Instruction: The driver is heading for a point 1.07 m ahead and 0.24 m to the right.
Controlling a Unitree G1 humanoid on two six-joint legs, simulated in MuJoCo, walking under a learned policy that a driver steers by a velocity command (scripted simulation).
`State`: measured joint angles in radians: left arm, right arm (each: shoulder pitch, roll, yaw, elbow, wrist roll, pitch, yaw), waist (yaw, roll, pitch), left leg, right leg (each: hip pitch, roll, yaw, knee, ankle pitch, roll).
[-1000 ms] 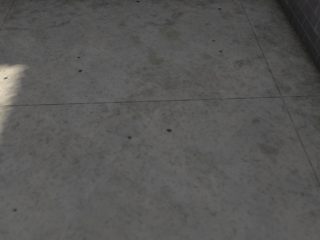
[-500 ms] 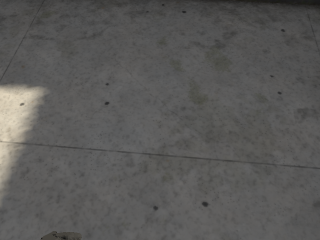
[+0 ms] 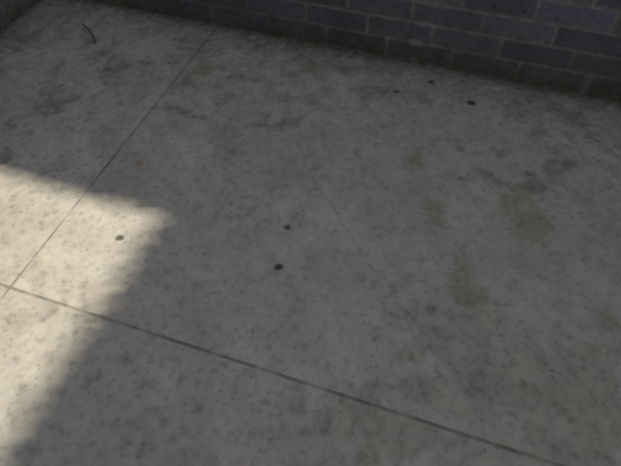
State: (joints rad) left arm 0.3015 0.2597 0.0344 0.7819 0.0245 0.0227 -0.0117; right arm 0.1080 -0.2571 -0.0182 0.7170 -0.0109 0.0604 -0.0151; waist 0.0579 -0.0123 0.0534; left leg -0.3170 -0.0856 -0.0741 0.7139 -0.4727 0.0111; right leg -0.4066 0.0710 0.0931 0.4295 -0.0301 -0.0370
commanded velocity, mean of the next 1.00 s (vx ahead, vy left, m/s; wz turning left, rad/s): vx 0.01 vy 0.00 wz -0.33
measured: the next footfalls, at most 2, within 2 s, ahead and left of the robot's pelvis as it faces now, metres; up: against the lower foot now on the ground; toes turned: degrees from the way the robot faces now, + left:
left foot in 0.04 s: +0.04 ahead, +0.10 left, +0.00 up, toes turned -7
right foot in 0.44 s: -0.01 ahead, -0.13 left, +0.00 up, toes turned -26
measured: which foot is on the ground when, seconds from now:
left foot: up 0.00-0.02, down 0.04-0.44, up 0.46-0.88, down 0.90-1.00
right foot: down 0.00-0.04, up 0.06-0.42, down 0.44-0.90, up 0.92-1.00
